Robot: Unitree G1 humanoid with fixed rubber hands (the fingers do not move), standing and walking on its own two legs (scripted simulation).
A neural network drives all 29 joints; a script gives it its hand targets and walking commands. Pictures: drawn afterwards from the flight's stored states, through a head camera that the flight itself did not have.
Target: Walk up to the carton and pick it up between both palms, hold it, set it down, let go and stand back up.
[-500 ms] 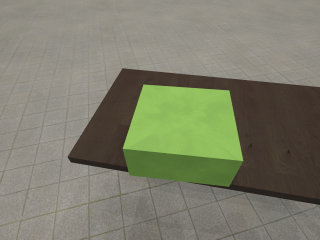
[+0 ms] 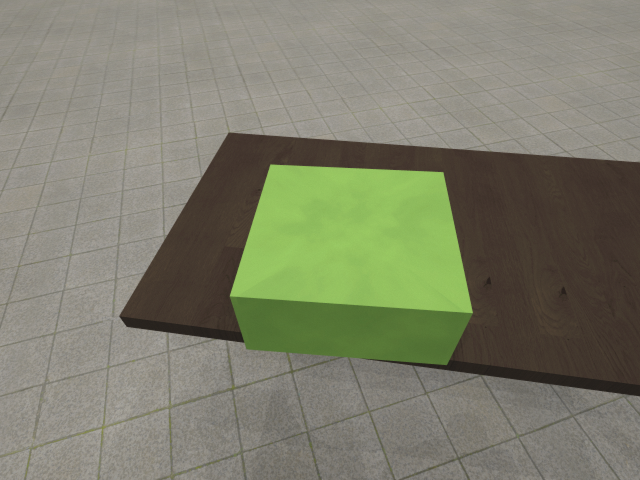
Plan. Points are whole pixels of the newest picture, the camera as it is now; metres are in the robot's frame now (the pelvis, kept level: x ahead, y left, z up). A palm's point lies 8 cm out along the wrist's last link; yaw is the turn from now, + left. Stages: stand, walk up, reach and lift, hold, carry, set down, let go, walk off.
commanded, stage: reach and lift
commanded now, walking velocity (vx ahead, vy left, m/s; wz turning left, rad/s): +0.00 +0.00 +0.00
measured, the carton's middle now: (350, 255) +0.48 -0.02 -0.01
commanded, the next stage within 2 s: none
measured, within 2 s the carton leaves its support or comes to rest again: neither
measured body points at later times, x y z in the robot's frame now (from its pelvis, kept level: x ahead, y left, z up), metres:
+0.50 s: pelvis -0.01 -0.02 -0.01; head +0.04 -0.01 +0.44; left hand +0.13 +0.28 -0.10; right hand +0.19 -0.26 -0.10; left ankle +0.02 +0.12 -0.74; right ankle -0.01 -0.12 -0.74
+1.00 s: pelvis +0.00 +0.00 +0.01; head +0.00 +0.01 +0.46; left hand +0.17 +0.25 -0.06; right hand +0.19 -0.25 -0.05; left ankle +0.02 +0.12 -0.74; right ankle -0.01 -0.11 -0.74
